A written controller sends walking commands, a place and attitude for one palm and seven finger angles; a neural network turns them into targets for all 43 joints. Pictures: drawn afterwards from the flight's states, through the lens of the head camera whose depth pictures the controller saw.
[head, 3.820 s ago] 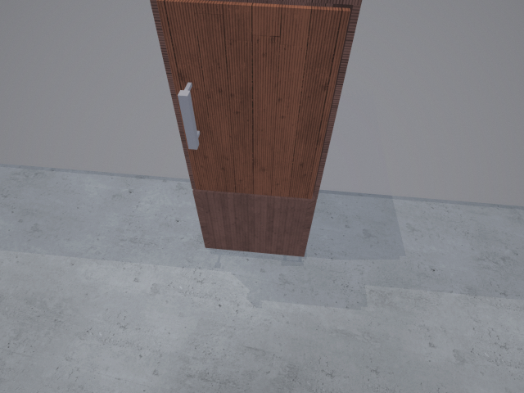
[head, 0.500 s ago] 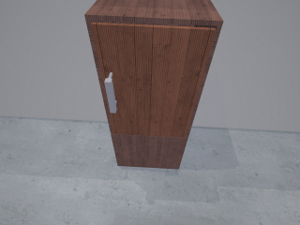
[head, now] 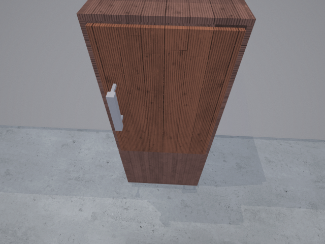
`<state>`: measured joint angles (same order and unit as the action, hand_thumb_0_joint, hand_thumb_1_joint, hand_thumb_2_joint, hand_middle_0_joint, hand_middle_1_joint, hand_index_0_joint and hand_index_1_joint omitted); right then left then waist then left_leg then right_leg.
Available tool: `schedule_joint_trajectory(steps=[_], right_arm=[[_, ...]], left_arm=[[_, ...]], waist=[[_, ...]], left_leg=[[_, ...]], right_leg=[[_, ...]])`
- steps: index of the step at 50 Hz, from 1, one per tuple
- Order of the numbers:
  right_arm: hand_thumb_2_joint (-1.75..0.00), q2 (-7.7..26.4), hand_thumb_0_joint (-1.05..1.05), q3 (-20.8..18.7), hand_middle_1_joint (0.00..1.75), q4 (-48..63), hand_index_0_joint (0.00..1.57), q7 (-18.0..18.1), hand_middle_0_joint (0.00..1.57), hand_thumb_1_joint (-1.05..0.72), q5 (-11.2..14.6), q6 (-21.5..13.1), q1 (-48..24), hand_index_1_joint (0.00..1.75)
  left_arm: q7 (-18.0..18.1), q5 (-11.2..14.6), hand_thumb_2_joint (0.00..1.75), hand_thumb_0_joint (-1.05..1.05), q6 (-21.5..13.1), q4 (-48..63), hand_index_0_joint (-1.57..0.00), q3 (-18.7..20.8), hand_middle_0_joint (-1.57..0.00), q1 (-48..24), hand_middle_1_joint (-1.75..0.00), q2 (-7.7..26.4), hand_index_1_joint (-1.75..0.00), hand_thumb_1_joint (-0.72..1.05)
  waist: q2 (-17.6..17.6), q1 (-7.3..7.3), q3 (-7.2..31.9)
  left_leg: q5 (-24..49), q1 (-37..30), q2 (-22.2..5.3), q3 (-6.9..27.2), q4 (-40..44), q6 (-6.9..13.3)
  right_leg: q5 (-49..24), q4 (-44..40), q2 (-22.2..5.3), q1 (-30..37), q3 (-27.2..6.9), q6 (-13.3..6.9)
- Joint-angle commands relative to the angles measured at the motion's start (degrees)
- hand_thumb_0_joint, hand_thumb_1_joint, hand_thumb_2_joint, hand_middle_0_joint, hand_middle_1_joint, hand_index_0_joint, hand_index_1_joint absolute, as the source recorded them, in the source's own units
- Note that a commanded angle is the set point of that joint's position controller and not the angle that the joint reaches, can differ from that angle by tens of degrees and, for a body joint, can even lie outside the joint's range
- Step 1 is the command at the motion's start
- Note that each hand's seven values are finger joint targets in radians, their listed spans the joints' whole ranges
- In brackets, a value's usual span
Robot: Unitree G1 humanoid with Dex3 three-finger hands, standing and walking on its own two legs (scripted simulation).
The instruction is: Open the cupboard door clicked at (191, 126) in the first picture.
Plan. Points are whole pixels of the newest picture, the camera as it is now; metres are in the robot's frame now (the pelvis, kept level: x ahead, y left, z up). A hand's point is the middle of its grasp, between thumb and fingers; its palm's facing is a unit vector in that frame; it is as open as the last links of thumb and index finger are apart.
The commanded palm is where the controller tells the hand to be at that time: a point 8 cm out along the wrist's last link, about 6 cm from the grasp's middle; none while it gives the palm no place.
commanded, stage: come to a stop and stand still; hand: left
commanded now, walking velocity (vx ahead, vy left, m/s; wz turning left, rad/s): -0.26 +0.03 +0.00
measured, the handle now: (116, 108) +0.53 +0.20 -0.02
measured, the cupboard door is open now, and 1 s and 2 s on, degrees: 0 0 0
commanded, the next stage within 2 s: look again from close up in 1.08 s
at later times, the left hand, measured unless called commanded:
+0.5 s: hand out of the picture +0.00 +0.24 -0.17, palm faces +0.04 -0.98 -0.20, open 7.4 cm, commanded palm none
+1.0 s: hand out of the picture -0.11 +0.21 -0.17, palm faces +0.02 -0.99 -0.17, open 7.4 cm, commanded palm none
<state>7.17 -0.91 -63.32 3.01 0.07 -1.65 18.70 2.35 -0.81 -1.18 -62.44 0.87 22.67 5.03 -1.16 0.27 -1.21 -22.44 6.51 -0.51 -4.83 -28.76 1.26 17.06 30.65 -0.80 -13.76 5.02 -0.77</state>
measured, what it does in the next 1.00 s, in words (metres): steps on the spot: left foot, then right foot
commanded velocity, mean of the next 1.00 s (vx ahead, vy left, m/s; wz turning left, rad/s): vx -0.02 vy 0.00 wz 0.00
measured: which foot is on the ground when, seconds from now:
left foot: down 0.00-0.12, up 0.14-0.26, down 0.28-1.00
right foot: down 0.00-0.30, up 0.32-0.58, down 0.60-1.00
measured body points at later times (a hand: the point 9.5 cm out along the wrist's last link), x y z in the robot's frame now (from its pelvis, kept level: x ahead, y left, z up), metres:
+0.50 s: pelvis -0.04 +0.06 +0.01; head -0.02 +0.07 +0.45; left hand +0.00 +0.29 -0.15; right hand +0.02 -0.17 -0.14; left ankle -0.01 +0.12 -0.73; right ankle -0.07 -0.09 -0.71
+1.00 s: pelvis -0.07 +0.05 +0.01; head -0.06 +0.05 +0.46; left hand -0.11 +0.26 -0.15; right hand -0.10 -0.16 -0.15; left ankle -0.01 +0.12 -0.73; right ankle -0.08 -0.08 -0.73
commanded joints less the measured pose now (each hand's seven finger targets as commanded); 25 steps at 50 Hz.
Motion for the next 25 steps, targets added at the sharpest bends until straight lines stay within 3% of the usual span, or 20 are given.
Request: schedule_joint_trajectory(steps=[1,2,4,6,7,8,9,11,13,14,15,16,17,18,19,22,25], right_arm=[[-0.9,5.7,0.0,-1.6,0.3,2.0,0.2,1.0,0.2,-0.9,0.1,0.3,5.4,0.3],[-0.9,6.0,0.0,-2.1,0.3,2.3,0.2,1.0,0.2,-0.9,0.0,0.7,4.8,0.3],[-0.9,5.5,0.0,-2.7,0.3,3.2,0.2,0.7,0.2,-0.9,-0.1,1.4,3.3,0.3],[-0.9,3.6,0.0,-2.8,0.3,4.9,0.2,0.2,0.2,-0.9,-0.1,2.1,-0.8,0.3],[-0.9,3.3,0.0,-2.9,0.3,5.4,0.2,0.2,0.2,-0.9,-0.1,2.4,-2.5,0.3],[-0.9,3.2,0.0,-3.0,0.3,5.8,0.2,0.1,0.2,-0.9,-0.2,2.7,-3.3,0.3],[-0.9,2.4,0.0,-2.9,0.3,5.8,0.2,-0.2,0.2,-0.9,-0.1,2.7,-2.6,0.3],[-0.9,1.7,0.0,-2.4,0.3,5.2,0.2,-0.9,0.2,-0.9,-0.1,2.8,0.4,0.3],[-0.9,3.6,0.0,-2.6,0.3,5.1,0.2,-1.3,0.2,-0.9,-0.5,2.2,2.5,0.3],[-0.9,7.4,0.0,-3.3,0.3,5.5,0.2,-1.3,0.2,-0.9,-0.7,1.5,3.2,0.3],[-0.9,11.7,0.0,-3.6,0.3,6.4,0.2,-1.2,0.2,-0.9,-1.3,1.3,1.1,0.3],[-0.9,11.4,0.0,-3.5,0.3,6.8,0.2,-1.2,0.2,-0.9,-1.6,1.4,-1.6,0.3],[-0.9,10.6,0.0,-3.1,0.3,7.1,0.2,-0.9,0.2,-0.9,-1.6,1.1,-3.4,0.3],[-0.9,9.5,0.0,-2.6,0.3,7.5,0.2,-0.6,0.2,-0.9,-1.5,1.0,-4.9,0.3],[-0.9,9.3,0.0,-2.2,0.3,7.6,0.2,-0.6,0.2,-0.9,-1.5,0.9,-6.1,0.3],[-0.9,9.4,0.0,-2.3,0.3,7.2,0.2,-0.7,0.2,-0.9,-1.4,0.9,-5.5,0.3],[-0.9,10.4,0.0,-2.6,0.3,6.2,0.2,-0.9,0.2,-0.9,-1.1,0.7,-3.5,0.3]], left_arm=[[1.6,0.1,0.9,0.0,-0.5,2.7,-0.2,1.8,-0.2,5.3,-0.3,8.5,-0.3,0.9],[1.7,0.0,0.9,0.0,-0.2,3.0,-0.2,2.2,-0.2,5.5,-0.3,9.3,-0.3,0.9],[1.8,-0.4,0.9,0.0,0.3,3.3,-0.2,2.7,-0.2,4.9,-0.3,10.5,-0.3,0.9],[1.9,-0.8,0.9,0.0,0.9,2.9,-0.2,3.2,-0.2,4.4,-0.3,11.4,-0.3,0.9],[2.0,-1.2,0.9,0.0,1.3,3.2,-0.2,3.2,-0.2,3.6,-0.3,11.2,-0.3,0.9],[2.0,-1.4,0.9,0.0,1.6,4.2,-0.2,3.3,-0.2,2.2,-0.3,11.0,-0.3,0.9],[1.8,-1.3,0.9,0.0,1.7,4.9,-0.2,3.1,-0.2,0.2,-0.3,10.9,-0.3,0.9],[1.4,-1.0,0.9,0.0,1.9,6.3,-0.2,2.9,-0.2,-3.1,-0.3,11.6,-0.3,0.9],[1.0,-0.5,0.9,0.0,2.2,7.3,-0.2,2.9,-0.2,-5.1,-0.3,11.1,-0.3,0.9],[0.9,-0.4,0.9,0.0,2.5,8.2,-0.2,2.7,-0.2,-3.9,-0.3,9.1,-0.3,0.9],[0.9,0.1,0.9,0.0,2.7,8.7,-0.2,2.2,-0.2,-3.1,-0.3,6.7,-0.3,0.9],[1.1,-0.2,0.9,0.0,3.0,8.5,-0.2,2.1,-0.2,-4.5,-0.3,6.8,-0.3,0.9],[1.1,-0.3,0.9,0.0,3.7,8.0,-0.2,2.2,-0.2,-5.4,-0.3,7.0,-0.3,0.9],[0.8,-0.3,0.9,0.0,3.8,7.6,-0.2,2.3,-0.2,-4.9,-0.3,7.6,-0.3,0.9],[0.4,-0.6,0.9,0.0,3.6,7.2,-0.2,2.2,-0.2,-4.1,-0.3,7.6,-0.3,0.9],[-0.2,-0.5,0.9,0.0,3.2,6.2,-0.2,1.7,-0.2,-3.7,-0.3,6.8,-0.3,0.9],[-0.2,-0.4,0.9,0.0,2.7,6.1,-0.2,1.5,-0.2,-4.2,-0.3,7.3,-0.3,0.9]], waist=[[1.1,-0.62,4.3],[1.4,-0.28,5.0],[4.1,0.23,5.1],[9.4,1.76,1.9],[9.2,2.17,0.4],[8.4,2.03,-0.8],[7.0,0.75,-1.1],[7.6,-1.37,0.4],[7.2,-2.61,0.9],[1.3,-1.88,4.4],[-7.4,-0.72,3.1],[-7.8,-0.9,0.0],[-10.8,-0.69,-2.3],[-8.2,0.23,-4.1],[-8.4,0.98,-4.3],[-4.3,0.67,-1.2],[-1.9,-0.14,1.2]], left_leg=[[46.4,1.8,-5.7,1.9,-2.3,-0.9],[45.8,2.3,-5.3,1.3,-4.6,-1.0],[33.6,6.0,-2.9,0.0,-9.7,-1.7],[-2.6,15.1,0.5,-0.2,-13.9,-2.8],[-7.6,16.0,0.1,1.6,-15.5,-2.6],[-8.4,15.0,0.0,2.7,-16.2,-2.5],[-6.3,13.0,-0.1,2.6,-13.6,-2.3],[3.7,6.9,-0.3,1.1,-6.9,-2.4],[17.2,0.5,-1.5,0.9,3.6,-2.0],[26.9,-2.2,-9.0,9.4,5.3,0.3],[32.3,2.9,-17.1,17.6,8.9,5.1],[28.0,8.3,-18.4,18.4,12.5,8.0],[22.7,11.4,-18.0,19.3,15.5,8.2],[18.5,13.0,-16.7,18.0,16.5,8.0],[19.4,11.8,-15.5,16.6,15.9,8.0],[19.6,6.0,-13.7,13.4,15.3,8.1],[18.7,1.6,-13.0,13.7,14.8,7.7]], right_leg=[[-55.3,3.1,-8.4,9.7,-6.3,-1.5],[-56.9,3.7,-9.0,10.1,-6.5,-1.9],[-61.5,2.6,-11.9,11.4,-8.3,-4.2],[-66.9,-1.6,-17.4,14.5,-12.4,-9.7],[-63.0,-4.0,-18.5,12.7,-13.0,-11.3],[-57.2,-5.6,-18.1,9.8,-12.1,-11.5],[-52.0,-5.9,-16.9,7.7,-10.8,-10.8],[-34.1,-6.5,-14.0,1.8,-9.1,-8.0],[-23.0,-1.9,-9.4,-1.8,-6.5,-3.4],[-11.0,2.8,-5.1,-4.1,-3.8,-0.2],[5.0,6.8,-1.5,-4.0,-2.2,2.2],[12.4,13.4,-0.8,-2.6,-4.0,1.7],[13.5,18.7,-1.5,-3.0,-6.5,1.5],[11.7,20.4,-2.2,-3.6,-7.8,1.2],[10.2,19.7,-2.7,-4.7,-7.6,1.0],[7.7,13.3,-2.8,-3.2,-5.2,1.6],[6.1,3.1,-2.4,-0.6,-3.8,1.5]])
